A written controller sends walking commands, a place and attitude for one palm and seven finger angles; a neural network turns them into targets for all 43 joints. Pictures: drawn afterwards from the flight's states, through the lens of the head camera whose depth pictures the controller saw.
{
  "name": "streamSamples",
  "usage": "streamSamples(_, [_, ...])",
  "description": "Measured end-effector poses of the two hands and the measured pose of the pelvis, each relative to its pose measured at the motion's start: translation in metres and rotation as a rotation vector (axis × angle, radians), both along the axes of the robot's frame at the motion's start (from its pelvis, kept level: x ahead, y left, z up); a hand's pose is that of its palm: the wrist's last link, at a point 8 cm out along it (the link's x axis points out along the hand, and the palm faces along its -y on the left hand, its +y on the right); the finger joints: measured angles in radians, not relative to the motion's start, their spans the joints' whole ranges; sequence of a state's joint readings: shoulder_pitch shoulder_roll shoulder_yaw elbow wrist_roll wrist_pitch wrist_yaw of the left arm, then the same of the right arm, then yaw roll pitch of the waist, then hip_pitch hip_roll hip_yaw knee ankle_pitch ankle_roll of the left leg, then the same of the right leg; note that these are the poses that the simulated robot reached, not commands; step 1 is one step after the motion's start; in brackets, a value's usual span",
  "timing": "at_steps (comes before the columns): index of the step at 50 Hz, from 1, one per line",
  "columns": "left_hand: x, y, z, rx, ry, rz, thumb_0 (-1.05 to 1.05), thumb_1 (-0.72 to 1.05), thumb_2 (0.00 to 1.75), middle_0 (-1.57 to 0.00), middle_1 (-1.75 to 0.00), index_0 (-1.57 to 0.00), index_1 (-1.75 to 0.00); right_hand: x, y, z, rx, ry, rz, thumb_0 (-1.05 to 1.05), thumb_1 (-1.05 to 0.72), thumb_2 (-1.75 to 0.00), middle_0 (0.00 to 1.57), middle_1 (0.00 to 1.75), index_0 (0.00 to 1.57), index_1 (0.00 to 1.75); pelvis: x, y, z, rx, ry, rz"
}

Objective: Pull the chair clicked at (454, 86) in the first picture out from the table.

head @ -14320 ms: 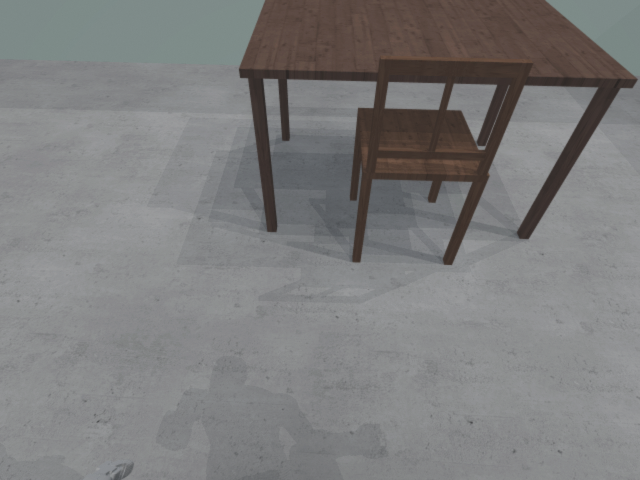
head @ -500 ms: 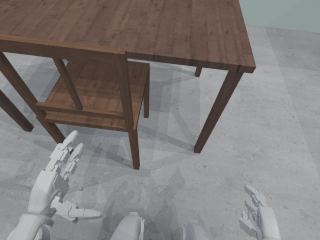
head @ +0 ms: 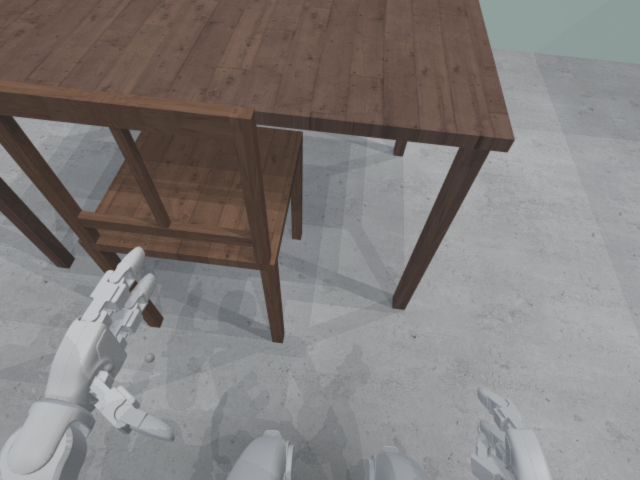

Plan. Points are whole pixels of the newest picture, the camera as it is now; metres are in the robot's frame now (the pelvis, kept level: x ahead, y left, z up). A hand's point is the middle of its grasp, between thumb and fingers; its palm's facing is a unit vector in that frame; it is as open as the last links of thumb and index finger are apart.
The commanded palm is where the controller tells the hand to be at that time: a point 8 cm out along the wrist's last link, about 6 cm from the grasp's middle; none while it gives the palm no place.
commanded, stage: raise the hand toward the chair's back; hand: left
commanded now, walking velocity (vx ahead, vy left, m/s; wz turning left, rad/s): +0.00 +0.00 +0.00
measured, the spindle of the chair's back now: (144, 181) +0.54 +0.32 -0.02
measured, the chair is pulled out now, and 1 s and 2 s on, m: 0.00 0.00 0.00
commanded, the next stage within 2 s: aim the fingers beside a spindle in 0.44 s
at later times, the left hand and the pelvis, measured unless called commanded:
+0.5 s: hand (172, 355) +0.24 +0.18 +0.05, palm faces -0.07 -1.00 -0.05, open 16.9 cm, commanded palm +0.23 +0.24 +0.05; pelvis +0.01 -0.02 +0.00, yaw +0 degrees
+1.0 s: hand (206, 322) +0.29 +0.16 +0.03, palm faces -0.12 -0.99 -0.03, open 16.9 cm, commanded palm +0.28 +0.22 +0.03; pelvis +0.01 -0.02 -0.01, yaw -1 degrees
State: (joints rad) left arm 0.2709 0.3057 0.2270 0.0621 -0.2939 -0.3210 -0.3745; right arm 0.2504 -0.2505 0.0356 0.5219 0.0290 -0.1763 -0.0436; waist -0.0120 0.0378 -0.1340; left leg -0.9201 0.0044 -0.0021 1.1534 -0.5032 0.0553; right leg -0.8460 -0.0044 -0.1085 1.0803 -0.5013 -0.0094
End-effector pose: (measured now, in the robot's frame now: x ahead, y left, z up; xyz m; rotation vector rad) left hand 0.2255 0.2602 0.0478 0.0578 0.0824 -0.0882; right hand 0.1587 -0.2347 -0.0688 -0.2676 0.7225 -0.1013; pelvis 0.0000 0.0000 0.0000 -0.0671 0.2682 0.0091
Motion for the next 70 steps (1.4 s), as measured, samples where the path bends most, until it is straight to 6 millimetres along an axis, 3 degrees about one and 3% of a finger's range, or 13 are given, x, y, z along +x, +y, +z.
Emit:
streamSamples(11, [0.002,-0.012,0.007,-0.01,-0.041,0.028,-0.02,-0.5,0.3,-0.06,-0.08,-0.06,-0.08,-0.003,-0.021,0.007,-0.017,-0.018,-0.034,0.01,-0.9,-0.89,0.2,0.3,0.21,0.3,0.004,-0.01,0.003,0.012,-0.002,-0.006])
streamSamples(20, [0.0,-0.025,0.0,-0.013,0.007,-0.009,-0.02,-0.5,0.3,-0.06,-0.08,-0.06,-0.08,0.007,-0.022,0.005,0.009,-0.038,-0.027,0.01,-0.9,-0.89,0.2,0.3,0.21,0.3,0.004,-0.018,0.002,0.018,-0.003,-0.008])
streamSamples(26, [0.002,-0.025,0.005,-0.009,-0.028,0.022,-0.02,-0.5,0.3,-0.07,-0.08,-0.06,-0.08,0.012,-0.022,0.002,0.021,-0.043,-0.017,0.01,-0.9,-0.89,0.2,0.3,0.21,0.3,0.005,-0.023,0.001,0.021,-0.002,-0.005])
streamSamples(33, [0.007,-0.029,-0.003,-0.012,-0.002,0.001,-0.02,-0.5,0.3,-0.06,-0.08,-0.06,-0.08,0.013,-0.026,-0.003,0.019,-0.03,-0.014,0.01,-0.9,-0.89,0.2,0.3,0.21,0.3,0.006,-0.026,-0.001,0.023,0.006,-0.005])
streamSamples(45, [0.042,-0.04,-0.011,-0.027,-0.036,-0.027,-0.02,-0.5,0.3,-0.06,-0.08,-0.06,-0.08,-0.001,-0.035,-0.015,-0.002,0.016,-0.035,0.01,-0.9,-0.89,0.2,0.3,0.21,0.3,0.004,-0.025,-0.008,0.023,0.034,-0.011])
streamSamples(57, [0.061,-0.046,-0.024,-0.016,-0.028,0.007,-0.02,-0.5,0.3,-0.06,-0.08,-0.06,-0.08,-0.013,-0.033,-0.025,0.005,0.072,-0.048,0.01,-0.9,-0.89,0.2,0.3,0.21,0.3,0.004,-0.022,-0.012,0.03,0.058,-0.019])
streamSamples(66, [0.084,-0.066,-0.027,-0.024,-0.054,-0.043,-0.02,-0.5,0.3,-0.06,-0.08,-0.06,-0.08,-0.016,-0.031,-0.035,0.011,0.107,-0.056,0.01,-0.9,-0.89,0.2,0.3,0.21,0.3,0.002,-0.019,-0.016,0.033,0.077,-0.024])
streamSamples(70, [0.092,-0.064,-0.035,-0.024,-0.033,-0.011,-0.02,-0.5,0.3,-0.07,-0.08,-0.06,-0.08,-0.018,-0.03,-0.038,0.015,0.125,-0.062,0.01,-0.9,-0.89,0.2,0.3,0.21,0.3,0.002,-0.019,-0.018,0.036,0.084,-0.029])
